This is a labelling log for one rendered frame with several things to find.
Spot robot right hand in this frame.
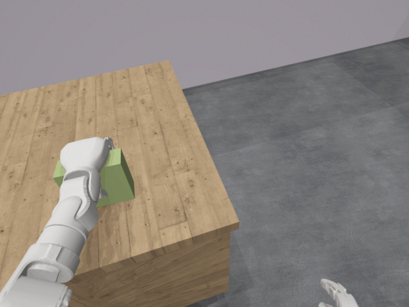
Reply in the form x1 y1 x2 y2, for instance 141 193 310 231
318 279 359 307

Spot sponge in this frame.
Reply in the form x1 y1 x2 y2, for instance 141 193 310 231
53 148 135 208

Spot robot left upper arm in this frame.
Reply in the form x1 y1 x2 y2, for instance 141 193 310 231
0 276 73 307

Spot left robot forearm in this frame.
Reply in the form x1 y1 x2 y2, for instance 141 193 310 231
0 166 101 305

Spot table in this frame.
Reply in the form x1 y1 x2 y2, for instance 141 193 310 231
0 60 239 307

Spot robot left hand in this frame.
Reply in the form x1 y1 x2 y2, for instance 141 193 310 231
60 137 114 199

